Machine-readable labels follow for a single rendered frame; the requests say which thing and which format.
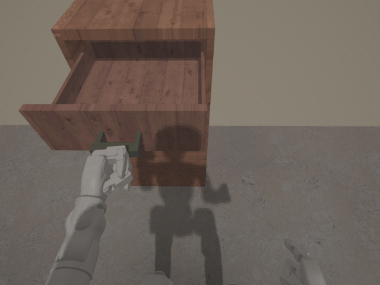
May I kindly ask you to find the left robot shin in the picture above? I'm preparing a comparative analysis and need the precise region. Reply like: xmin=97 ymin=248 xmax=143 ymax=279
xmin=154 ymin=271 xmax=166 ymax=276

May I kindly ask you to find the left robot hand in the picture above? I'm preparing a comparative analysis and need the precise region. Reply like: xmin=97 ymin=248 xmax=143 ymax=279
xmin=80 ymin=145 xmax=133 ymax=202

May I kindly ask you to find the drawer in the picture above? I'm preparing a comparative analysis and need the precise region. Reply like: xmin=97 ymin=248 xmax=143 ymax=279
xmin=18 ymin=40 xmax=207 ymax=151

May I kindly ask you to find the handle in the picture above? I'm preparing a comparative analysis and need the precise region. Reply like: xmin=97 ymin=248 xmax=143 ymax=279
xmin=89 ymin=131 xmax=142 ymax=157

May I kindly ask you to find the cabinet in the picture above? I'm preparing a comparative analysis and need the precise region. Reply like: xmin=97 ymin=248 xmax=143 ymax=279
xmin=51 ymin=0 xmax=215 ymax=186

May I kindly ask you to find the left robot forearm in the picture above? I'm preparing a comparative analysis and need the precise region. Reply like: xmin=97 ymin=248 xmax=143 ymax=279
xmin=45 ymin=195 xmax=107 ymax=285

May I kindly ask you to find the right robot hand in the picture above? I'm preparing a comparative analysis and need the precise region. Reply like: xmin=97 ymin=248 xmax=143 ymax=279
xmin=280 ymin=238 xmax=327 ymax=285

